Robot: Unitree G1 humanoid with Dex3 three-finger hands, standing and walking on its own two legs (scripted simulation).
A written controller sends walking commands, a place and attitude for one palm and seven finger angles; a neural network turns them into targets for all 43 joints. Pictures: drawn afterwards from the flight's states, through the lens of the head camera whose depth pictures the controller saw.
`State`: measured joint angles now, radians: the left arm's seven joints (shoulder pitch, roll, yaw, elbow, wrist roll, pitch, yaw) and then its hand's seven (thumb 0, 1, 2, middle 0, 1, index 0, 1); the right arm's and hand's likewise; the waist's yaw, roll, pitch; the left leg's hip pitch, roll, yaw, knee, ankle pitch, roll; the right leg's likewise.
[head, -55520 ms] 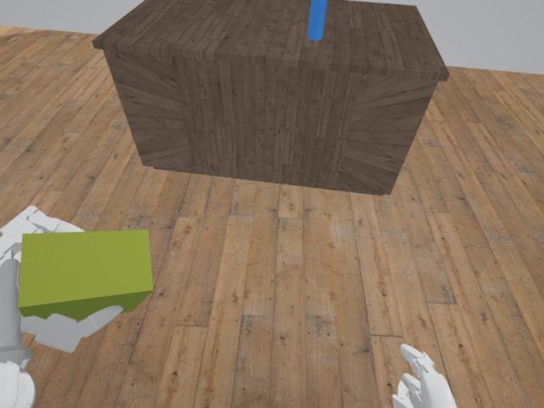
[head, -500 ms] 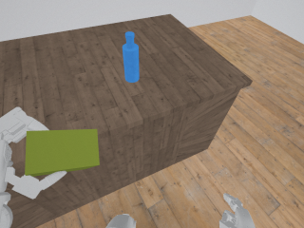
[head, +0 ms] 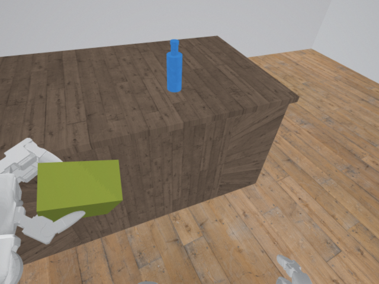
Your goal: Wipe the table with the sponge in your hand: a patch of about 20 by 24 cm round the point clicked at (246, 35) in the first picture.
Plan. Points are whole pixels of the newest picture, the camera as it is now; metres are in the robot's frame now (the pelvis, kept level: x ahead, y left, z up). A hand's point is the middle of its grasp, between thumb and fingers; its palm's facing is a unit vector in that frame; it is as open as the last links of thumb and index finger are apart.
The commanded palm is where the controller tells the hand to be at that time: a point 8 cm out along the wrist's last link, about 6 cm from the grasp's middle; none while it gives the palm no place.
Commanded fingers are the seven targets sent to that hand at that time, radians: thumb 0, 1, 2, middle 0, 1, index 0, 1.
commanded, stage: stop stepping back and stand still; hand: left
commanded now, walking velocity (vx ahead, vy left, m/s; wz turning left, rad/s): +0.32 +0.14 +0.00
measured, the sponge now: (89, 191) +0.23 +0.19 +0.15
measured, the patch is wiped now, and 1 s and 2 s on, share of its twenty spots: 1.00 1.00 1.00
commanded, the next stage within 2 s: stand and wait in 0.66 s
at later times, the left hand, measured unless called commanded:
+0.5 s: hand (47, 255) +0.12 +0.19 +0.17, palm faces +0.32 -0.87 -0.37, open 10.2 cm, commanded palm +0.07 +0.24 +0.20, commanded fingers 0.00 0.10 1.30 -1.20 -1.60 -1.20 -1.60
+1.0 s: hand (56, 239) +0.14 +0.19 +0.18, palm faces +0.36 -0.86 -0.37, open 10.2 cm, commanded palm +0.09 +0.24 +0.20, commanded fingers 0.00 0.10 1.30 -1.20 -1.60 -1.20 -1.60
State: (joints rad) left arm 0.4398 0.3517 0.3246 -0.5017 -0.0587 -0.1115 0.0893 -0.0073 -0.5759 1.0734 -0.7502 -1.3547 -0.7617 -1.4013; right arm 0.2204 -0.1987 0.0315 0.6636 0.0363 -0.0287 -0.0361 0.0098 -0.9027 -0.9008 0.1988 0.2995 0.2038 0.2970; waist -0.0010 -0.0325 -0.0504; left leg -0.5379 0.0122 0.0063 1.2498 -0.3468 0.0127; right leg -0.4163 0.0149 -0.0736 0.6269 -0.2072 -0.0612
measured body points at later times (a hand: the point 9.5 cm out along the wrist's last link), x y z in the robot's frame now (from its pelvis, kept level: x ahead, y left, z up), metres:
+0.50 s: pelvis -0.09 -0.03 +0.01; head -0.10 -0.03 +0.46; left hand +0.09 +0.24 +0.19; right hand +0.03 -0.29 -0.09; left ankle -0.08 +0.08 -0.67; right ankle -0.05 -0.15 -0.72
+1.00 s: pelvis -0.07 -0.04 +0.01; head -0.06 -0.03 +0.46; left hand +0.11 +0.24 +0.20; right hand +0.10 -0.27 -0.07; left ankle -0.05 +0.11 -0.72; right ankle -0.05 -0.13 -0.72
